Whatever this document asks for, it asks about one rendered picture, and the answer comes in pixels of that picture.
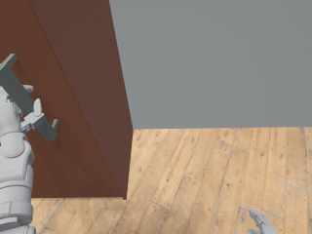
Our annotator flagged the robot left hand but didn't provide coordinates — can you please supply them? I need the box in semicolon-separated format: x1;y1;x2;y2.
0;85;46;137

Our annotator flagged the robot right hand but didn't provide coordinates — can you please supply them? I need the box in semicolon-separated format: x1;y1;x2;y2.
247;210;278;234

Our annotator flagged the handle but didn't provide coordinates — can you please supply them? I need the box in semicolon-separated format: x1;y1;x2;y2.
0;54;59;140

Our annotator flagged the wardrobe door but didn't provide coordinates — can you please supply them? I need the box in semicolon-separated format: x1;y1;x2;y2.
0;0;122;198

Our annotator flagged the robot left forearm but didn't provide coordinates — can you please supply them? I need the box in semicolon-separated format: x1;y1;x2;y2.
0;133;35;232

